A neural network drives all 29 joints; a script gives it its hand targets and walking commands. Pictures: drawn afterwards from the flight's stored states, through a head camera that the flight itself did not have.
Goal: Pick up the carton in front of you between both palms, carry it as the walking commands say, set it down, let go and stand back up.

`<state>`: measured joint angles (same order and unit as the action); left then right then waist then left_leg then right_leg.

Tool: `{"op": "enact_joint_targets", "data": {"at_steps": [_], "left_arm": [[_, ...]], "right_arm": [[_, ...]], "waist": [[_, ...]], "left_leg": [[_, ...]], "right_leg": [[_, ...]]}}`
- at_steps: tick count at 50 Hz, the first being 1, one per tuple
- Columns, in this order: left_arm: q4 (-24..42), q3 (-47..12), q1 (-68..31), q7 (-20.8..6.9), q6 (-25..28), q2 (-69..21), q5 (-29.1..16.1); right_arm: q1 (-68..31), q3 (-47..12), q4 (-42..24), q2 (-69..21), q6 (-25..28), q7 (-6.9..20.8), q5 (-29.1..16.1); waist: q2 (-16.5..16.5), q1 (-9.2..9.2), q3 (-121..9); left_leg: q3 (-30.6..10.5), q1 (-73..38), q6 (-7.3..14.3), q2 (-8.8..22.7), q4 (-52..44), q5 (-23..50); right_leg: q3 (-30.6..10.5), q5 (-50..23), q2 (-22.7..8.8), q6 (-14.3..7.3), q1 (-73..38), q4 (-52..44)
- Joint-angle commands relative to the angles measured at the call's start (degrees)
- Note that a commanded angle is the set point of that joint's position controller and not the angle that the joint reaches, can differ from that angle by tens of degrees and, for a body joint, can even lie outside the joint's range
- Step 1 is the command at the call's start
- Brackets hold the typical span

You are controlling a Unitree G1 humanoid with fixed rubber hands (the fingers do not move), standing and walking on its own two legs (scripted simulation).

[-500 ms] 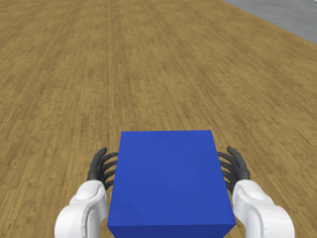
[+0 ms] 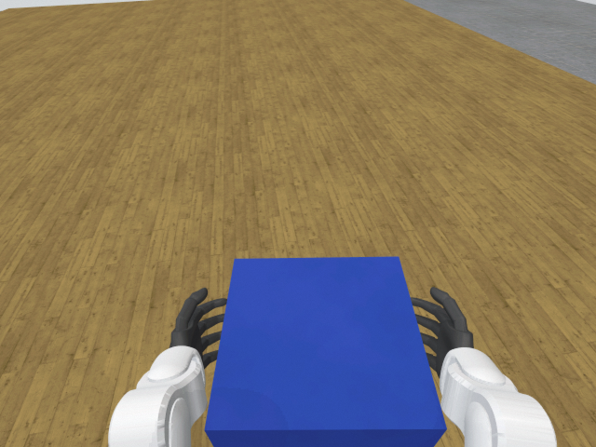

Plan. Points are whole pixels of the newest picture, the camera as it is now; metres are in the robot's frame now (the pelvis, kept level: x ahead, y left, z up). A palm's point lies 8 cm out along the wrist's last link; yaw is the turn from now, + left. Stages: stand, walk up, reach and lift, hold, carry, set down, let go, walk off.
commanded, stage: carry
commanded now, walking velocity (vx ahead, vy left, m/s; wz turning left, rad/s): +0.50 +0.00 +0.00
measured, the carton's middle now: (317, 378) +0.23 +0.00 +0.02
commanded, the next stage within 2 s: none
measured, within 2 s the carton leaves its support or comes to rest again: neither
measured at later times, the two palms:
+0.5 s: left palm (223, 191) +0.55 +0.17 +0.09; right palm (385, 190) +0.55 -0.13 +0.10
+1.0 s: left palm (255, 112) +0.89 +0.14 +0.10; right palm (372, 111) +0.89 -0.16 +0.10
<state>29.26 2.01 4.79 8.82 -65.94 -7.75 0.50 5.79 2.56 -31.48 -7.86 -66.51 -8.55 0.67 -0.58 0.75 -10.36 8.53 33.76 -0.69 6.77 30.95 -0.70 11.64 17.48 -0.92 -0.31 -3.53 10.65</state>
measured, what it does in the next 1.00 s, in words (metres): walks ahead: left foot, then right foot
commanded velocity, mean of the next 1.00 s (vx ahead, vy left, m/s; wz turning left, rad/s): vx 0.50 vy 0.00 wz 0.00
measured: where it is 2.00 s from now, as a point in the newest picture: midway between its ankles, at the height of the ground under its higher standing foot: (305, 238)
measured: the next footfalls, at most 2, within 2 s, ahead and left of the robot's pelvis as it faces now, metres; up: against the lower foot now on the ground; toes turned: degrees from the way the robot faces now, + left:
left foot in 0.08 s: +0.24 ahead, +0.13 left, +0.00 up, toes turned +10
right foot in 0.58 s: +0.59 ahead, -0.11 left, +0.00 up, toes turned -11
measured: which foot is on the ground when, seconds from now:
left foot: up 0.00-0.06, down 0.08-0.62, up 0.64-1.00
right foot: down 0.00-0.12, up 0.14-0.56, down 0.58-1.00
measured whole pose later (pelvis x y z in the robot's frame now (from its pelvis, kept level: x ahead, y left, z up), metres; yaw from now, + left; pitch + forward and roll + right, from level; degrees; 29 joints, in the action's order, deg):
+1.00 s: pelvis +0.67 -0.01 +0.00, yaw +0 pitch +4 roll +1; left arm 32.7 1.9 5.7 8.2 -64.8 -7.8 0.1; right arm 6.5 1.4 -35.0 -7.8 -65.7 -8.4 0.9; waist -0.8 0.7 -7.4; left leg 8.4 34.5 -0.6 6.4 33.6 -2.0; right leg 11.3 16.1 -1.7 -0.2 -1.9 10.5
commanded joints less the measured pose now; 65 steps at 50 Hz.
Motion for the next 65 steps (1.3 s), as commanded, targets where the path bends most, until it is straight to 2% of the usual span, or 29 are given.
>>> {"op": "enact_joint_targets", "data": {"at_steps": [1, 3, 4, 5, 6, 7, 8, 9, 10, 12, 15, 19, 26, 29, 30, 31, 32, 35, 37, 41, 51, 54, 55, 56, 57, 58, 60, 61, 65], "left_arm": [[5.62, -28.67, -18.39, -0.75, 0.21, -32.45, -9.20], [6.43, -29.72, -18.76, -0.80, 0.15, -32.58, -9.65], [6.91, -30.35, -18.84, -0.87, 0.13, -32.40, -9.70], [7.91, -30.94, -19.04, -1.09, 0.05, -32.37, -10.11], [8.94, -32.04, -19.09, -1.43, 0.02, -33.43, -10.53], [8.54, -33.25, -19.95, -1.86, 0.50, -35.46, -11.06], [7.64, -33.56, -19.89, -2.46, 1.02, -38.56, -11.11], [6.97, -33.66, -20.45, -3.06, 1.71, -41.15, -10.82], [6.17, -33.45, -20.55, -3.50, 2.42, -42.98, -10.34], [4.88, -33.18, -19.07, -3.77, 3.60, -44.44, -8.71], [4.23, -32.70, -16.23, -3.16, 4.41, -43.43, -6.88], [4.85, -32.11, -15.24, -2.17, 4.15, -40.33, -6.68], [9.02, -31.10, -16.47, -0.73, 1.83, -32.60, -9.30], [8.42, -29.43, -14.66, -0.35, 1.07, -30.69, -9.47], [8.31, -28.93, -13.81, -0.22, 0.87, -30.19, -9.34], [7.75, -28.61, -14.94, -0.20, 0.83, -30.16, -9.63], [7.98, -29.11, -14.22, -0.63, 0.84, -31.93, -10.31], [9.19, -31.49, -18.20, -2.66, 1.88, -38.50, -11.71], [9.69, -32.74, -20.02, -3.88, 2.76, -41.05, -12.23], [9.71, -33.16, -18.26, -4.62, 3.16, -39.13, -12.18], [8.28, -29.38, -15.24, -1.48, 0.58, -31.59, -9.41], [8.91, -30.23, -16.48, -1.19, 0.27, -31.79, -9.63], [9.27, -30.75, -16.78, -1.19, 0.16, -31.64, -9.54], [10.30, -31.31, -17.09, -1.30, 0.05, -31.70, -9.82], [10.99, -32.27, -17.09, -1.61, 0.02, -32.40, -10.11], [10.11, -33.26, -17.88, -1.95, 0.49, -35.15, -10.58], [8.75, -33.88, -18.66, -3.05, 1.75, -41.25, -10.45], [8.24, -33.93, -18.80, -3.51, 2.46, -43.19, -10.03], [5.94, -33.93, -15.59, -3.79, 4.50, -45.22, -7.58]], "right_arm": [[-19.45, -30.15, -3.89, -33.22, 0.45, 0.00, -8.93], [-18.46, -29.56, -3.25, -33.19, 0.51, 0.08, -8.79], [-16.69, -28.93, -2.24, -33.50, 0.63, 0.09, -8.48], [-15.74, -28.46, -2.18, -33.41, 0.88, 0.10, -7.99], [-16.01, -29.11, -1.26, -34.58, 1.37, 0.33, -8.24], [-15.89, -29.44, -2.46, -36.75, 1.76, 0.94, -8.76], [-16.77, -30.19, -3.10, -39.05, 2.39, 1.63, -9.13], [-18.34, -31.32, -3.42, -41.33, 3.09, 2.36, -9.47], [-19.85, -32.39, -3.68, -43.07, 3.79, 3.03, -9.90], [-20.16, -33.54, -3.60, -43.99, 4.78, 4.04, -10.45], [-17.83, -33.82, -3.08, -41.71, 5.22, 4.71, -10.61], [-16.32, -32.96, -3.65, -37.75, 5.02, 3.91, -10.21], [-15.32, -30.38, -5.51, -31.78, 2.87, 0.65, -9.09], [-16.32, -30.48, -6.94, -30.24, 1.80, -0.21, -8.96], [-17.07, -30.74, -7.87, -29.25, 1.38, -0.39, -9.23], [-17.45, -31.51, -9.71, -29.74, 0.94, -0.31, -9.67], [-17.96, -32.42, -9.74, -30.60, 0.81, -0.01, -10.44], [-18.67, -33.18, -6.36, -38.91, 1.74, 1.43, -9.98], [-18.64, -33.49, -5.68, -41.98, 2.77, 2.08, -9.16], [-17.13, -33.16, -5.19, -41.52, 3.60, 1.72, -7.54], [-17.11, -31.73, -6.65, -33.14, 0.78, 0.16, -8.83], [-16.60, -30.84, -5.81, -32.86, 0.64, 0.37, -9.06], [-15.15, -30.22, -4.75, -32.99, 0.73, 0.45, -8.87], [-14.95, -29.72, -4.60, -32.74, 0.97, 0.53, -8.60], [-14.32, -30.21, -3.38, -33.96, 1.36, 0.83, -9.04], [-14.99, -30.55, -4.75, -36.09, 1.69, 1.44, -9.68], [-17.25, -32.42, -5.24, -41.31, 2.95, 2.89, -10.41], [-18.43, -33.42, -5.45, -43.13, 3.67, 3.57, -10.66], [-17.27, -34.73, -4.91, -43.49, 5.29, 5.26, -11.10]], "waist": [[9.07, 0.50, 4.35], [8.49, -0.43, -0.36], [5.45, -1.58, -5.50], [-4.06, -2.49, -10.74], [-20.90, -2.20, -15.26], [-15.51, -1.98, -13.18], [-10.26, -1.99, -12.85], [-3.53, -1.57, -11.81], [-1.63, -1.18, -10.14], [-5.02, -1.04, -8.28], [-6.85, -1.10, -4.41], [-6.27, -1.40, -0.01], [-8.33, -1.69, 5.28], [-4.94, 0.40, -2.07], [1.24, 1.63, -6.69], [18.22, 1.43, -12.60], [19.57, 0.75, -10.34], [3.66, 0.26, -8.81], [5.64, -0.03, -8.33], [8.03, 0.04, -3.89], [9.64, 0.33, 5.74], [9.07, -0.92, 0.72], [5.34, -2.10, -3.66], [-6.43, -2.70, -9.19], [-20.45, -2.48, -12.56], [-15.36, -2.18, -10.50], [-4.61, -1.64, -10.00], [-2.79, -1.23, -9.11], [-6.39, -1.23, -5.64]], "left_leg": [[3.20, -1.23, 1.42, -1.99, -3.25, -1.64], [7.80, -15.26, 2.50, -6.39, -6.26, -5.84], [6.07, -28.89, 2.89, -5.83, -5.62, -7.92], [-13.81, -41.34, 6.70, 6.36, -10.12, -15.91], [-36.74, -51.93, 13.75, 17.76, -16.76, -12.91], [-35.08, -50.69, 14.23, 18.16, -16.54, -2.40], [-28.71, -47.29, 13.60, 16.05, -14.95, 3.37], [-23.55, -41.92, 11.39, 14.99, -14.89, 3.21], [-19.75, -36.57, 9.09, 13.43, -16.89, -0.40], [-14.34, -31.71, 7.14, 11.29, -20.89, -9.38], [-10.15, -30.33, 7.86, 10.35, -25.14, -13.40], [-5.06, -32.45, 7.71, 8.05, -25.44, -6.09], [-0.32, -36.98, 6.12, 7.74, -21.36, 6.52], [5.28, -31.63, 3.03, 3.73, 0.54, 21.14], [5.16, -22.65, 1.31, 1.43, 14.17, 11.46], [2.58, -5.69, -1.75, -5.68, 33.49, -5.68], [-4.08, 2.20, -0.67, -7.82, 42.45, -25.31], [-9.00, 2.47, 2.32, 0.10, 41.24, -19.08], [-7.45, -0.70, 2.05, 0.53, 34.23, -14.60], [-4.34, 2.71, 0.29, 0.91, 21.43, -8.64], [2.53, -0.12, 1.07, -1.70, -1.74, 0.51], [7.57, -17.12, 2.52, -6.15, -4.51, -4.86], [6.61, -29.37, 2.55, -6.46, -4.90, -8.12], [-15.41, -42.22, 7.16, 7.44, -9.29, -16.37], [-37.49, -49.43, 13.52, 17.38, -18.26, -14.99], [-35.38, -48.17, 14.05, 18.13, -18.25, -4.09], [-23.09, -41.33, 11.31, 14.95, -15.70, 5.15], [-19.07, -36.96, 9.05, 13.42, -17.23, 2.70], [-10.93, -32.75, 7.68, 10.54, -23.41, -8.05]], "right_leg": [[-4.49, -24.44, -13.43, -5.25, -0.42, 0.10], [-0.24, -38.46, -11.56, -3.23, 1.27, 13.13], [1.60, -37.47, -9.61, -1.45, 7.72, 24.89], [1.67, -25.24, -5.69, 1.35, 21.29, 41.18], [-1.93, 3.50, 2.72, 2.75, 37.85, 57.70], [-9.43, 9.12, 0.34, 1.22, 43.42, 65.80], [-11.10, 7.33, -2.60, -0.13, 44.06, 68.28], [-12.06, 3.75, -5.58, -0.71, 42.40, 65.22], [-12.63, 0.39, -7.19, -0.79, 40.24, 60.01], [-10.34, -3.86, -6.92, -0.35, 38.01, 53.86], [-7.64, -7.72, -7.08, 1.10, 39.74, 43.63], [-4.18, -14.22, -6.27, 2.10, 41.00, 29.45], [-0.45, -16.85, -4.27, -0.40, 35.63, 18.46], [4.34, -8.98, 1.64, -1.31, 12.78, 15.76], [-6.37, -2.05, -5.69, -2.35, 2.15, 13.19], [-35.13, 4.03, -21.18, -10.60, -10.47, 6.31], [-42.20, -8.38, -23.19, -12.41, -9.98, 1.10], [-23.73, -21.98, -19.35, -8.13, -0.08, 4.60], [-17.55, -14.54, -17.31, -5.62, 4.77, 1.42], [-12.91, -6.71, -15.94, -6.96, 5.55, -4.52], [-3.98, -23.59, -13.54, -5.12, 0.07, -2.34], [0.77, -39.05, -11.80, -2.69, 1.64, 12.34], [2.33, -37.79, -9.29, -1.32, 7.18, 24.55], [1.63, -24.28, -5.23, 1.66, 21.65, 41.78], [-2.39, 5.02, 2.68, 2.61, 35.68, 56.75], [-9.85, 8.89, -0.07, 1.02, 40.56, 64.86], [-11.93, 3.76, -5.65, -0.90, 40.16, 64.06], [-12.53, 0.39, -7.23, -0.97, 38.09, 58.99], [-8.19, -5.89, -6.68, 0.27, 37.43, 46.82]]}}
